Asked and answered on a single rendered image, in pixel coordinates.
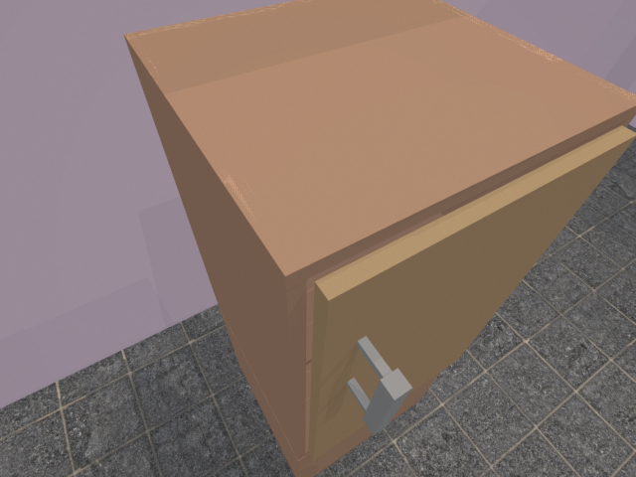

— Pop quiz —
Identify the cupboard door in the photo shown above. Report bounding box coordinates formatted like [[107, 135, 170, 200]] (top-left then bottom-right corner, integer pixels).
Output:
[[308, 125, 636, 461]]

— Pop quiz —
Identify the handle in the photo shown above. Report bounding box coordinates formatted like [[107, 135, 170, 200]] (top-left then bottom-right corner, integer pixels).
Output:
[[347, 336, 412, 435]]

